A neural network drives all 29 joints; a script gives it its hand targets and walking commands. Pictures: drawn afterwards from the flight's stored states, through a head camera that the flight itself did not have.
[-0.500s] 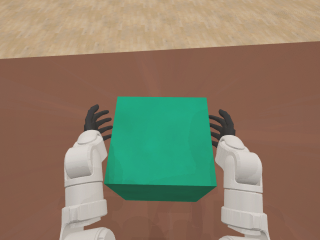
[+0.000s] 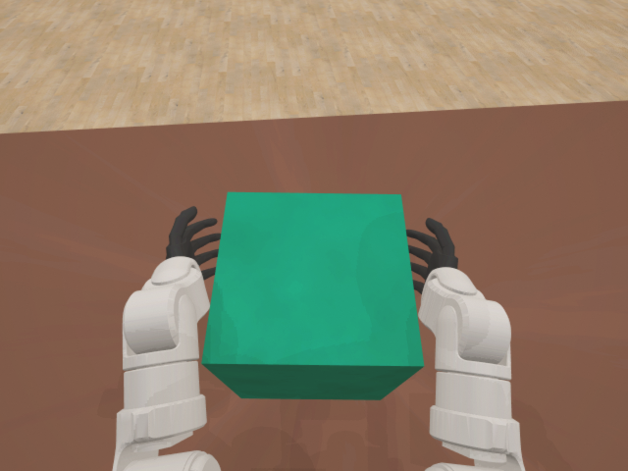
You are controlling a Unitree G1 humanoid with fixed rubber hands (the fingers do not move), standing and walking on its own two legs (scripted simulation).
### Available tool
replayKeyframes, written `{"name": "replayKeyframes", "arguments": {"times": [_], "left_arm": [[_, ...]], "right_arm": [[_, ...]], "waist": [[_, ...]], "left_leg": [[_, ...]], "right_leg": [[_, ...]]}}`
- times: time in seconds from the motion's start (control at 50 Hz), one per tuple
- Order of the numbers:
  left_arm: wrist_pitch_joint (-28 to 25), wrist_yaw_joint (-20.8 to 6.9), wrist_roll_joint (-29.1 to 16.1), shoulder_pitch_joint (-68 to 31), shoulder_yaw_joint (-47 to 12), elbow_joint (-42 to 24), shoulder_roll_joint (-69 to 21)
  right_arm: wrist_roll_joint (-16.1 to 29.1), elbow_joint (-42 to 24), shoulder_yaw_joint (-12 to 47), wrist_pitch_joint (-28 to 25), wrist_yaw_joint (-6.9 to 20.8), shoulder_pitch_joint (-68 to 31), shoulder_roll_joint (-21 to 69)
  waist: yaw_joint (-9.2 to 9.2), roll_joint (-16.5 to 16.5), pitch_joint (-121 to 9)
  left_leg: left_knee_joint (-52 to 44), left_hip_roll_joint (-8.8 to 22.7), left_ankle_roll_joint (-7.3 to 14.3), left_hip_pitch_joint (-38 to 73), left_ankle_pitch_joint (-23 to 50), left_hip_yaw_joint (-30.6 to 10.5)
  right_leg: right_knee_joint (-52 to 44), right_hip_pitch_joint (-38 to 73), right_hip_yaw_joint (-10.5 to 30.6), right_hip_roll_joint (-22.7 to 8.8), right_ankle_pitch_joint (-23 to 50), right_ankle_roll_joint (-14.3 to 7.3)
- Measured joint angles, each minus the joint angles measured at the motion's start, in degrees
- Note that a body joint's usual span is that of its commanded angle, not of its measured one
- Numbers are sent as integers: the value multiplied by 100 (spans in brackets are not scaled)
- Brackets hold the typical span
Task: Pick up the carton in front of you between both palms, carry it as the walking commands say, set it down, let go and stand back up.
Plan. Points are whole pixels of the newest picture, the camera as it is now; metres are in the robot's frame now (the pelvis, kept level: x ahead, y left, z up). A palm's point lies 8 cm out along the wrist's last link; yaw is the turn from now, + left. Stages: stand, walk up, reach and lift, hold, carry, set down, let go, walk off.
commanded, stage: carry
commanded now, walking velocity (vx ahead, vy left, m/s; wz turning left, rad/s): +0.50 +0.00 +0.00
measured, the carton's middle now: (312, 307) +0.32 +0.00 +0.02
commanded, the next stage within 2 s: none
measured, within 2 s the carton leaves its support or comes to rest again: neither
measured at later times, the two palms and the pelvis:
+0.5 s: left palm (223, 143) +0.60 +0.14 +0.08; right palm (397, 140) +0.62 -0.17 +0.07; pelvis +0.30 -0.04 -0.01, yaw +2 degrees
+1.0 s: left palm (226, 78) +0.91 +0.17 +0.05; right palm (359, 85) +0.89 -0.13 +0.04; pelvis +0.58 +0.02 -0.03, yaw +0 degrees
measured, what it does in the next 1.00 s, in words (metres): goes down: right foot, then left foot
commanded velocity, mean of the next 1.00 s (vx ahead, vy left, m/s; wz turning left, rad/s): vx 0.50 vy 0.00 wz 0.00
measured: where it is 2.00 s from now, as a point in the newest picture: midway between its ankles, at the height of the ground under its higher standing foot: (300, 242)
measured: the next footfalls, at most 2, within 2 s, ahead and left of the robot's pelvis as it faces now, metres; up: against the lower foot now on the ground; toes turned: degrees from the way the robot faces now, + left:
right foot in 0.36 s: +0.37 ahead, -0.10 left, -0.02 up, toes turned -2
left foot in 0.84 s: +0.67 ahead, +0.08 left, -0.04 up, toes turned +4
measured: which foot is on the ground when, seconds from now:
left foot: down 0.00-0.38, up 0.40-0.82, down 0.84-1.00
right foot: up 0.00-0.34, down 0.36-0.84, up 0.86-1.00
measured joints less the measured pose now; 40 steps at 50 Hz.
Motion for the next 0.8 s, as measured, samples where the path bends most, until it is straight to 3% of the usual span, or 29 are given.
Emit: {"name": "replayKeyframes", "arguments": {"times": [0.06, 0.14, 0.26, 0.32, 0.36, 0.42, 0.48, 0.58, 0.66, 0.74, 0.8], "left_arm": [[-82, -58, 148, 52, 164, 137, -135], [-273, -107, 223, 194, 164, 138, -183], [-393, -46, 178, 295, 167, -207, -132], [-360, -18, 176, 245, 175, -221, -41], [-299, -17, 161, 107, 130, -96, -6], [-231, -6, 153, -90, -4, 208, -90], [-66, -64, -46, 27, -64, 159, -131], [-108, -143, -76, 214, -40, -59, -202], [-195, -123, -115, 165, -102, -251, -219], [-191, -92, -89, 83, -219, -357, -263], [-131, -63, -43, 53, -265, -346, -268]], "right_arm": [[71, 44, 82, 14, 32, 151, -23], [55, 113, 104, -101, 54, 157, -30], [98, -45, 230, -233, 9, 73, -3], [35, -57, 265, -176, -25, -29, 32], [7, -76, 204, -114, -49, -74, 1], [48, -21, 78, -83, -69, -96, -243], [7, 162, -116, -113, -68, -23, -191], [-158, 73, -224, -234, 37, 89, 3], [-146, -167, -200, -320, 47, 97, -27], [-36, -387, -204, -290, 61, 134, -145], [-69, -388, -202, -226, 66, 103, -204]], "waist": [[-117, 14, -16], [-186, 17, -13], [-255, 18, -27], [-217, -4, -147], [-115, 14, -220], [208, 154, -156], [461, 31, -63], [528, -4, 93], [537, 46, 159], [551, 109, 125], [574, 94, 19]], "left_leg": [[-227, -50, 39, 312, -162, -13], [-578, -110, 11, 791, -362, -26], [-807, -119, -135, 1598, -899, -189], [-614, -80, -248, 1942, -1392, -238], [89, 16, -314, 1933, -1808, -229], [2586, 38, -402, 960, -1735, -572], [3570, 4, -366, 7, -1534, -584], [2281, 283, -441, -955, -866, -521], [1085, 457, -443, -1289, 98, -502], [-158, 432, -374, -1116, 1101, -371], [-996, 301, -205, -596, 1571, -216]], "right_leg": [[-632, -663, -142, -84, 123, -5], [-1927, -1106, -232, -214, 895, 7], [-3436, -1021, -271, -162, 1994, -80], [-4205, -676, -483, -66, 2542, -201], [-4403, -389, -630, 30, 2878, -336], [-3656, -422, -745, 168, 2141, -416], [-3765, -101, -668, 201, 1859, -367], [-4241, 579, -644, 194, 1618, -409], [-4529, 1075, -601, 261, 1392, -349], [-4633, 1587, -538, 331, 998, -240], [-4286, 1899, -440, 343, 426, -130]]}}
